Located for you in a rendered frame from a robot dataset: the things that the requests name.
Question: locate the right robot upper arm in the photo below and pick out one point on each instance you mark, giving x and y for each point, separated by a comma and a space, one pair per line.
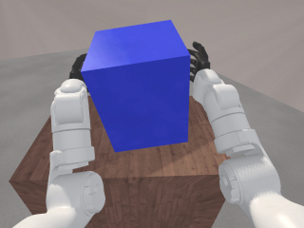
252, 183

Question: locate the robot right forearm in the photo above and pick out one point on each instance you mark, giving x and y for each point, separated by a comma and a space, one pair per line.
233, 134

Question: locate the pedestal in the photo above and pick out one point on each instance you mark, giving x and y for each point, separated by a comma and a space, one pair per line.
168, 186

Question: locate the left robot upper arm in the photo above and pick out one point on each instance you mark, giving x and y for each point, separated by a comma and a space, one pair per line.
72, 200

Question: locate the carton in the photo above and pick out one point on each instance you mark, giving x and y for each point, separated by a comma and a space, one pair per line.
138, 78

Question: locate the left robot hand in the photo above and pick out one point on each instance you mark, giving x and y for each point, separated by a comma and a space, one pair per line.
75, 72

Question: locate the robot left forearm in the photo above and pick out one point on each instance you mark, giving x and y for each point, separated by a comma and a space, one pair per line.
70, 128

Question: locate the right robot hand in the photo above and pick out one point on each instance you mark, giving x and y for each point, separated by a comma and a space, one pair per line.
202, 61

